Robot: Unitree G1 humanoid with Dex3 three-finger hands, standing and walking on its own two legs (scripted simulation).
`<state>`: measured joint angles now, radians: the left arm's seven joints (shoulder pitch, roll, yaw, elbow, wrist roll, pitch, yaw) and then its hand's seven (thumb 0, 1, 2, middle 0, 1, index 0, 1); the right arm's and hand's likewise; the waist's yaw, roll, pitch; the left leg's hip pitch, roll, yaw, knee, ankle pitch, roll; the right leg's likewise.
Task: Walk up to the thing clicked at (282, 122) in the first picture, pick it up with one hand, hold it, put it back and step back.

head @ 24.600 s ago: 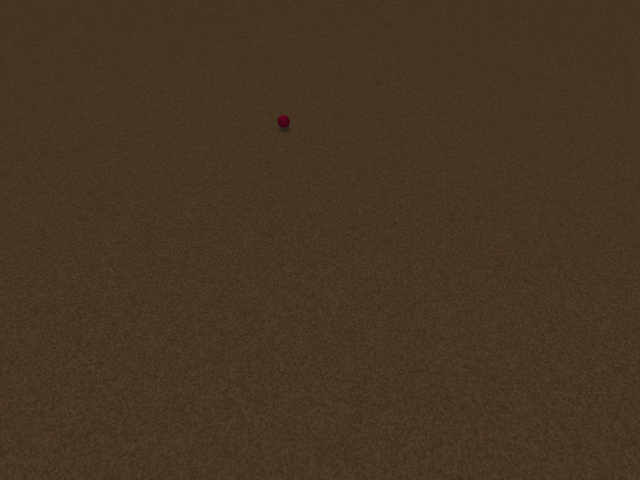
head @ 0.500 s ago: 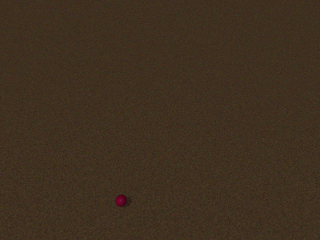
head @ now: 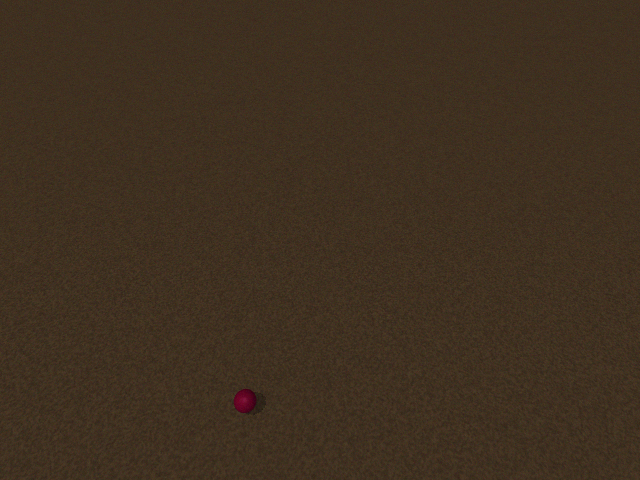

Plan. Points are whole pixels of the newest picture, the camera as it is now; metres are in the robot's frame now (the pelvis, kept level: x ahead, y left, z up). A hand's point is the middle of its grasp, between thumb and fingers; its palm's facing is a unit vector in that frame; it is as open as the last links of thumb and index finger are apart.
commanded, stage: stand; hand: left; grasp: from above
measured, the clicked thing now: (245, 400) +0.48 +0.23 -0.75
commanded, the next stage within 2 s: rise first in 0.34 s
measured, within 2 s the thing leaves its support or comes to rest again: neither
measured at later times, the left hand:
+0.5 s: hand out of the picture +0.08 +0.25 -0.16, palm faces +0.01 -0.94 -0.33, open 7.4 cm
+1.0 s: hand out of the picture +0.14 +0.26 -0.21, palm faces -0.08 -0.92 -0.39, open 13.6 cm
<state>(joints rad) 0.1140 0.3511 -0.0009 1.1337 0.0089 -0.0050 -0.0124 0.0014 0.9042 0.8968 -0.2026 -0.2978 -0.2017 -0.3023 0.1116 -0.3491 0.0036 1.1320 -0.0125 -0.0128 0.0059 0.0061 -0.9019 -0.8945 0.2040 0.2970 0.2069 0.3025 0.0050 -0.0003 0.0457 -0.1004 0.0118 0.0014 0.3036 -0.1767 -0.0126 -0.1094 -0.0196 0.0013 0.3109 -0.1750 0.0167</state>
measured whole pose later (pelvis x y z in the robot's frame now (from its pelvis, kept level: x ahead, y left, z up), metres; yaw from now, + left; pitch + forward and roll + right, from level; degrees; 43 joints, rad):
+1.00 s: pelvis +0.00 +0.01 -0.06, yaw +0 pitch +14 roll -1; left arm 0.12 0.31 0.14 0.70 0.18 0.17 -0.01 0.00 -0.42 0.96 -0.08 -1.06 -0.09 -1.05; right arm 0.23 -0.25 -0.04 0.63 0.01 -0.10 -0.02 0.01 -0.90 -0.89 0.20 0.30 0.21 0.30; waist -0.02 0.00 -0.08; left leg -0.72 0.02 -0.01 0.94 -0.46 0.00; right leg -0.71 -0.01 0.00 0.90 -0.43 0.03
